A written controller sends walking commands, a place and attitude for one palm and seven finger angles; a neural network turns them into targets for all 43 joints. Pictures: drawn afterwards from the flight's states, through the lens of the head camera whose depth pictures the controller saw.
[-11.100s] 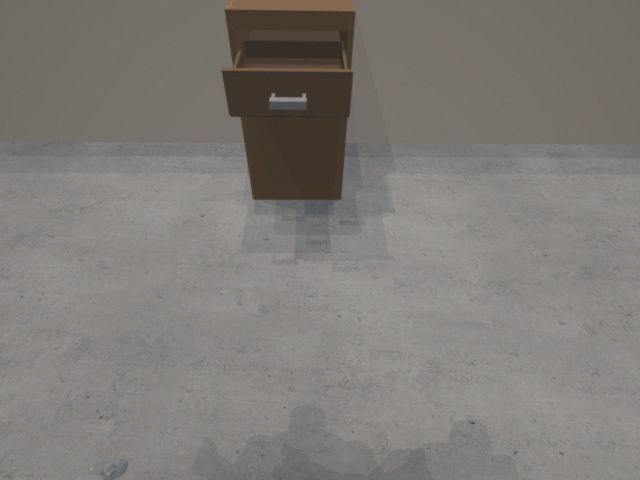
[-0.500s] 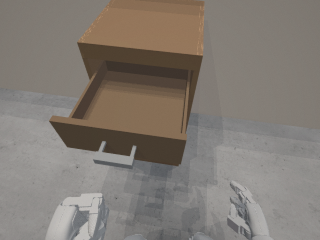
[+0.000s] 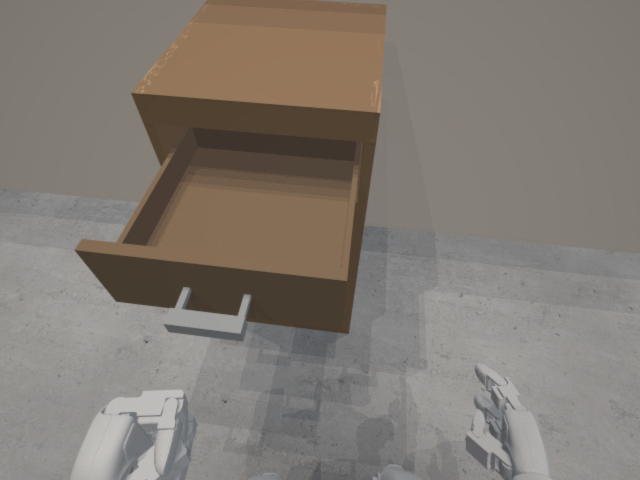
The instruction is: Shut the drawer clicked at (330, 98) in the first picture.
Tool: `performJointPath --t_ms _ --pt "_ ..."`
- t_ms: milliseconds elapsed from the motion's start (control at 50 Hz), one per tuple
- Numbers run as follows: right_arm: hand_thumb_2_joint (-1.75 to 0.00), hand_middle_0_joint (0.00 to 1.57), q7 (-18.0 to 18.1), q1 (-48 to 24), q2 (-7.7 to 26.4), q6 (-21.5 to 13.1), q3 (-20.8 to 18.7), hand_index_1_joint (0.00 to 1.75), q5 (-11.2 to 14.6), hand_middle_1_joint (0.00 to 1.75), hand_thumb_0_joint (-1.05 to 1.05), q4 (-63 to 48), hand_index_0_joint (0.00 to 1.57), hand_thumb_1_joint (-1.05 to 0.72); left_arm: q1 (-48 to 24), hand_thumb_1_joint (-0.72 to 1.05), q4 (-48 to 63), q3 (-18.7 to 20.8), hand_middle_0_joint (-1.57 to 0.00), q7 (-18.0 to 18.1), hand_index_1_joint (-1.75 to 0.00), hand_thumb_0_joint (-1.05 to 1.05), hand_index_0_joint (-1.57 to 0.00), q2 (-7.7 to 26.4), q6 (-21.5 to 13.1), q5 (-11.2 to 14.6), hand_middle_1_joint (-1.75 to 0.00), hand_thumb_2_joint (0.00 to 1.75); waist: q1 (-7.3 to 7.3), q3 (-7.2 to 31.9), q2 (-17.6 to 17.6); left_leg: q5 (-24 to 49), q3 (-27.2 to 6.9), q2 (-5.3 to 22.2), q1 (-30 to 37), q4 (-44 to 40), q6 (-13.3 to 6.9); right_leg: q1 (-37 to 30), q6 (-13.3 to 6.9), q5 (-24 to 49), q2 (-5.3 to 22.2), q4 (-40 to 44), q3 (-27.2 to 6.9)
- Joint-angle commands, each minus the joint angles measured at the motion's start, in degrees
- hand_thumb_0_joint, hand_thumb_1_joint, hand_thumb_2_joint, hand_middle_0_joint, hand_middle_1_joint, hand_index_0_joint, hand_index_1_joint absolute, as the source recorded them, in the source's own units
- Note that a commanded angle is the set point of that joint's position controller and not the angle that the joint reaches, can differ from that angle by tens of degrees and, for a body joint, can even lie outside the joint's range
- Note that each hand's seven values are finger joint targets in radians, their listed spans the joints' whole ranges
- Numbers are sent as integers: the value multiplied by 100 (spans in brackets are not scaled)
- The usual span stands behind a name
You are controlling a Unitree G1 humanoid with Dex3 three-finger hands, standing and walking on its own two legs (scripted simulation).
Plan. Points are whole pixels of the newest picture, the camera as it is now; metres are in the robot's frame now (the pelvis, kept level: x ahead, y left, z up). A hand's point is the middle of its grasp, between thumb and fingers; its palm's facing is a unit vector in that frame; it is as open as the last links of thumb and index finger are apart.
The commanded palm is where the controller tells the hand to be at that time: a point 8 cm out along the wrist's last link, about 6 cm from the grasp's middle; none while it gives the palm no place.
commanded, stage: bring the fist close to the handle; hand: left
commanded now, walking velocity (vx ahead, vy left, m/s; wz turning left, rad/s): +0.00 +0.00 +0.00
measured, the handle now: (211, 310) +0.34 +0.18 -0.02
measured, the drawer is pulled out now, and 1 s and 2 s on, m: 0.29 0.29 0.28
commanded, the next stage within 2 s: push the drawer shut in 1.34 s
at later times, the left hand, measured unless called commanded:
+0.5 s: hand (209, 433) +0.18 +0.13 +0.03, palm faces -0.10 -0.99 -0.03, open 3.3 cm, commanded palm +0.15 +0.19 +0.03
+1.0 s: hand (224, 402) +0.22 +0.14 -0.03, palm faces -0.10 -0.99 -0.04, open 3.3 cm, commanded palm +0.20 +0.19 -0.01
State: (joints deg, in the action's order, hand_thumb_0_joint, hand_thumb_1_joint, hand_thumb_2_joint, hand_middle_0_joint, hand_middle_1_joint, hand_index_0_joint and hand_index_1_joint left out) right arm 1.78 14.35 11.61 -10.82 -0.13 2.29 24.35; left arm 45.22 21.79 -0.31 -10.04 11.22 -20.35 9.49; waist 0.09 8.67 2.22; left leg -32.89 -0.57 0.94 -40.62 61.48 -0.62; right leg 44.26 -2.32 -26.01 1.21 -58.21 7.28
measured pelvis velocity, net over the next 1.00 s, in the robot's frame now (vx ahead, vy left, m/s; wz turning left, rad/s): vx -0.02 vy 0.01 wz -0.01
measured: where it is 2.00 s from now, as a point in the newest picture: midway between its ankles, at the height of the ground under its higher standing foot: outside the picture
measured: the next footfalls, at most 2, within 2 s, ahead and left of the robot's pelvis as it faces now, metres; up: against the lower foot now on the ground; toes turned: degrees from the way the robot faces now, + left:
none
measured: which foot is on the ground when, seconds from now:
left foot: down 0.00-1.00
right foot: down 0.00-1.00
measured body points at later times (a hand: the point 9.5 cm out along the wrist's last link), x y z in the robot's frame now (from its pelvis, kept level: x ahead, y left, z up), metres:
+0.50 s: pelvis -0.01 +0.00 -0.02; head +0.06 +0.00 +0.42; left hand +0.18 +0.19 +0.03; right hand +0.18 -0.23 -0.09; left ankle -0.02 +0.11 -0.67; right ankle +0.03 -0.10 -0.67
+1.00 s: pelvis -0.02 +0.01 -0.06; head +0.08 +0.02 +0.38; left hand +0.22 +0.19 -0.02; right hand +0.17 -0.23 -0.13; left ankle -0.02 +0.11 -0.67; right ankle +0.03 -0.10 -0.67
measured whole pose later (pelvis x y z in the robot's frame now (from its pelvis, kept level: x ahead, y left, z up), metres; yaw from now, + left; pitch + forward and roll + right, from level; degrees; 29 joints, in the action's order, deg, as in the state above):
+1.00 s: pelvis -0.02 +0.01 -0.06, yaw -1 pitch +22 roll -2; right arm 0.5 12.0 13.0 -8.5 1.2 -0.1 26.1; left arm 19.8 2.2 0.1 -7.1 10.9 -24.6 7.5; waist 2.0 10.2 0.6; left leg -37.1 -0.2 0.6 -61.9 77.1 -1.2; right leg 65.7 -2.4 -29.2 2.3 -73.1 6.8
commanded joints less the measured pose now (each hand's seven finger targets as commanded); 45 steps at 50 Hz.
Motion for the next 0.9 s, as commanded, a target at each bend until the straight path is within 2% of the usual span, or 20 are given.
performJointPath --t_ms 0,40,140,160,180,200,220,240,300,380,460,480,500,520,540,580,600,680,720,880 --pt "-90 20 50 -404 615 -383 -250 30 19 30 0 -906 20 -90 33 90 793 208 -140 3 -160 0 -140 166 -387 152 -160 90 123 329 -434 1442 -106 -157 -348 -872 -97 -1074 120 572 -7 1077 -609" --pt "-90 20 53 -424 635 -418 -261 30 -2 30 0 -873 20 -90 41 90 653 228 -140 -31 -160 0 -140 177 -475 150 -160 90 87 350 -370 1414 -97 -163 -428 -805 -86 -1031 111 536 11 1024 -644" --pt "-90 20 39 -416 631 -433 -284 30 -36 30 0 -785 20 -90 -247 90 521 423 -140 -94 -160 0 -140 379 -700 104 -160 90 54 741 -139 1575 -66 -169 -493 -622 -76 -1059 85 792 38 819 -732" --pt "-90 20 33 -388 622 -426 -289 30 -38 30 0 -771 20 -90 -264 90 465 473 -140 -102 -160 0 -140 382 -734 132 -160 90 52 814 -235 1613 -68 -173 -544 -591 -76 -1106 86 860 42 789 -729" --pt "-90 20 35 -446 644 -419 -294 30 -33 30 0 -736 20 -90 -327 90 407 534 -140 -96 -160 0 -140 453 -759 110 -160 90 43 799 -106 1651 -71 -163 -563 -560 -76 -1044 61 897 20 730 -717" --pt "-90 20 28 -423 625 -417 -274 30 -46 30 0 -747 20 -90 -393 90 361 427 -140 -109 -160 0 -140 308 -777 156 -160 90 83 792 -183 1581 -71 -174 -591 -548 -78 -1010 80 826 25 742 -707" --pt "-90 20 34 -436 654 -434 -289 30 -40 30 0 -717 20 -90 -522 90 367 484 -140 -116 -160 0 -140 376 -816 167 -160 90 82 853 -75 1604 -75 -165 -599 -494 -72 -942 74 848 26 680 -716" --pt "-90 20 30 -422 647 -449 -282 30 -44 30 0 -717 20 -90 -520 90 354 383 -140 -137 -160 0 -140 263 -840 190 -160 90 89 895 -48 1675 -83 -167 -572 -486 -71 -919 69 946 20 624 -677" --pt "-90 20 10 -424 664 -448 -306 30 -59 30 0 -690 20 -90 -495 90 203 293 -140 -132 -160 0 -140 170 -835 178 -160 90 99 1012 -92 1835 -108 -150 -572 -421 -74 -811 72 1147 2 469 -585" --pt "-90 20 -1 -471 706 -396 -313 30 -82 30 0 -693 20 -90 -695 90 -8 265 -140 -68 -160 0 -140 237 -790 75 -160 90 126 936 -276 1663 -127 -142 -839 -336 -76 -626 67 929 2 368 -589" --pt "-90 20 -14 -462 719 -342 -301 30 -100 30 0 -760 20 -90 -997 90 -21 179 -140 38 -160 0 -140 162 -817 0 -160 90 134 1017 -251 1437 -121 -147 -975 -253 -69 -362 70 629 3 216 -570" --pt "-90 20 -15 -485 730 -321 -289 30 -114 30 0 -756 20 -90 -1110 90 -18 251 -140 93 -160 0 -140 245 -833 -21 -160 90 117 1013 -187 1439 -133 -144 -1049 -219 -74 -324 48 601 -7 170 -576" --pt "-90 20 -17 -435 723 -303 -290 30 -122 30 0 -747 20 -90 -1145 90 -93 271 -140 126 -160 0 -140 228 -847 -23 -160 90 127 1093 -302 1401 -121 -147 -1100 -173 -70 -348 58 580 -1 156 -604" --pt "-90 20 -11 -437 736 -293 -301 30 -122 30 0 -739 20 -90 -1181 90 -95 361 -140 159 -160 0 -140 299 -884 -42 -160 90 88 1155 -225 1435 -127 -141 -1104 -143 -59 -300 43 614 -7 77 -590" --pt "-90 20 -27 -441 724 -299 -276 30 -132 30 0 -775 20 -90 -1189 90 -50 182 -140 153 -160 0 -140 139 -904 -32 -160 90 102 1176 -134 1444 -119 -155 -1095 -119 -65 -253 43 645 -4 60 -590" --pt "-90 20 -29 -431 745 -268 -276 30 -139 30 0 -738 20 -90 -1393 90 -99 293 -140 206 -160 0 -140 267 -933 -52 -160 90 119 1264 -170 1445 -129 -148 -1169 -56 -67 -196 36 633 -19 -12 -574" --pt "-90 20 -38 -407 748 -263 -275 30 -148 30 0 -733 20 -90 -1386 90 -115 272 -140 204 -160 0 -140 232 -953 -46 -160 90 106 1358 -63 1456 -128 -153 -1153 -36 -59 -170 34 653 -10 -51 -575" --pt "-90 20 -44 -412 811 -222 -248 30 -153 30 0 -699 20 -90 -1734 90 -386 135 -140 171 -160 0 -140 185 -913 -88 -160 90 227 1236 -194 1308 -181 -134 -1329 66 -69 128 37 470 -29 -134 -542" --pt "-90 20 -53 -400 837 -227 -238 30 -159 30 0 -732 20 -90 -1909 90 -330 16 -140 151 -160 0 -140 127 -915 -97 -160 90 224 1362 -8 1244 -197 -142 -1332 114 -62 255 31 389 -13 -226 -529" --pt "-90 20 -63 -367 889 -107 -217 30 -194 30 0 -698 20 -90 -2523 90 -805 347 -140 340 -160 0 -140 381 -800 -141 -160 90 197 1553 -244 1142 -192 -162 -1726 336 -70 371 31 292 -29 -412 -572"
